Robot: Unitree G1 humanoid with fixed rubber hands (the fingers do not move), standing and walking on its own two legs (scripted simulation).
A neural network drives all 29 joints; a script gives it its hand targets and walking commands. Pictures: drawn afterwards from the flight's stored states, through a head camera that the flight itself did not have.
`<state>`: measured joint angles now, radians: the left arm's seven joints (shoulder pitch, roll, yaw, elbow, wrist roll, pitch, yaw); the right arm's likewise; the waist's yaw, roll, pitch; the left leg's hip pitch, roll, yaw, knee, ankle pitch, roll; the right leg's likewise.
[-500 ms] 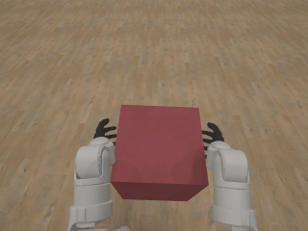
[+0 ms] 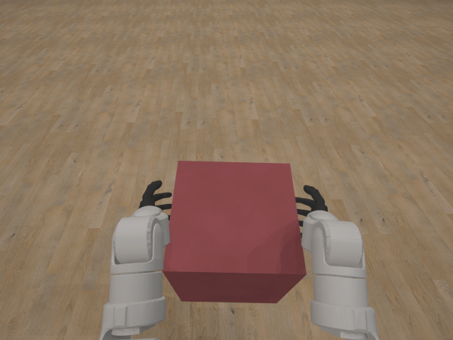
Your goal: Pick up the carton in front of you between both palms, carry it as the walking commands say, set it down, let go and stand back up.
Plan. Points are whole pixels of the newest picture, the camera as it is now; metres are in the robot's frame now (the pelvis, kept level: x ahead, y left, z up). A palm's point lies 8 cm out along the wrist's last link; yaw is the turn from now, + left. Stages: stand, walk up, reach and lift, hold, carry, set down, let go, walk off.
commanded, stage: carry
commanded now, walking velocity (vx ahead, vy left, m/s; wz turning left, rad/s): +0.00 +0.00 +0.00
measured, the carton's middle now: (231, 237) +0.32 +0.00 -0.01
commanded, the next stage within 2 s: hold in 1.56 s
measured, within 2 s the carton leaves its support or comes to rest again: neither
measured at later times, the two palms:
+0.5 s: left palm (161, 252) +0.26 +0.13 +0.04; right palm (325, 259) +0.26 -0.16 +0.04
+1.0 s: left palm (153, 272) +0.23 +0.13 +0.04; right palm (333, 275) +0.22 -0.16 +0.04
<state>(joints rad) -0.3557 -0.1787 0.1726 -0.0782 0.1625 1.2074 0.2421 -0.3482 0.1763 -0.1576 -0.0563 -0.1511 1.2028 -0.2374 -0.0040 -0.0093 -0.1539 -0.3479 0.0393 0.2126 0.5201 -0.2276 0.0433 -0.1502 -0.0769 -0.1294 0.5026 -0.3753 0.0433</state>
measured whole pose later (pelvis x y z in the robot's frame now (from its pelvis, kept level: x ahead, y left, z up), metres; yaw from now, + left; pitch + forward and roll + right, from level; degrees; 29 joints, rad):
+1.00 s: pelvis -0.07 -0.02 +0.00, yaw -1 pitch +1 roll +0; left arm -0.28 -0.16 0.23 0.27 0.28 0.71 0.02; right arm -0.28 0.16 -0.21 0.28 -0.28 0.72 -0.03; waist 0.01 0.00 -0.13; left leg -0.39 0.08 0.17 0.51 -0.14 0.02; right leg -0.22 -0.05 -0.17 0.55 -0.35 -0.01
